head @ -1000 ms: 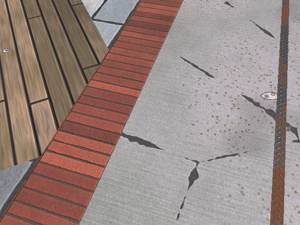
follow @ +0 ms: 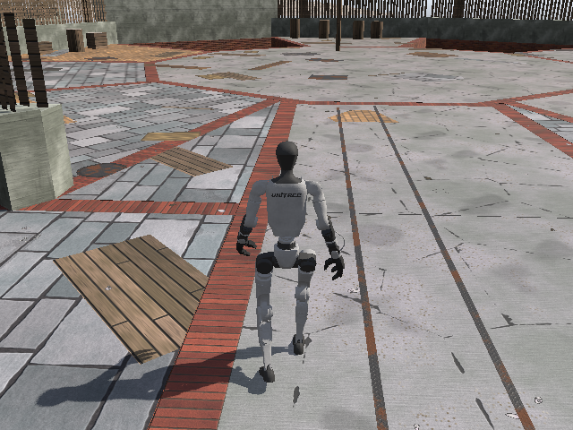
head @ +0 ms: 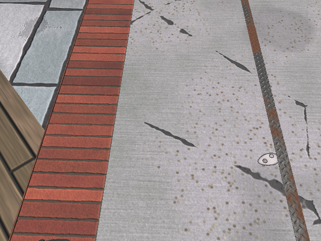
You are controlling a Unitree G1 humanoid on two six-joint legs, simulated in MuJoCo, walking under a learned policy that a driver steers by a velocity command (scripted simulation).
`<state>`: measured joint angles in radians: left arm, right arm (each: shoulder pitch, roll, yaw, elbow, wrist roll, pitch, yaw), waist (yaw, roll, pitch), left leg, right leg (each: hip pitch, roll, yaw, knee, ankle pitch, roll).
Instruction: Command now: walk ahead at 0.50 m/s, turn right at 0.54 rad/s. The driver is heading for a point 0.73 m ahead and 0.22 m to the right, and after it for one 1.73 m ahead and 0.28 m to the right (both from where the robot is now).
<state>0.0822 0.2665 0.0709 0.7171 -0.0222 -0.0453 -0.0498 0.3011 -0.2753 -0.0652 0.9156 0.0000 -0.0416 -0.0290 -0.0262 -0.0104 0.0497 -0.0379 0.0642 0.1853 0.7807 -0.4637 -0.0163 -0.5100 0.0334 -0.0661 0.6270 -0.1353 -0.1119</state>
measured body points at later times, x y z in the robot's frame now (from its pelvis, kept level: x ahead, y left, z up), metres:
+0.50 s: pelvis +0.28 +0.03 +0.01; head +0.32 +0.02 +0.46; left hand +0.42 +0.29 -0.11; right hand +0.42 -0.27 -0.06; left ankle +0.41 +0.11 -0.71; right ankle +0.12 -0.06 -0.66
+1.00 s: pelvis +0.35 -0.03 +0.02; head +0.38 -0.08 +0.47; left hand +0.66 +0.10 -0.04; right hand +0.31 -0.35 -0.10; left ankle +0.40 +0.11 -0.65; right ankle +0.33 -0.13 -0.71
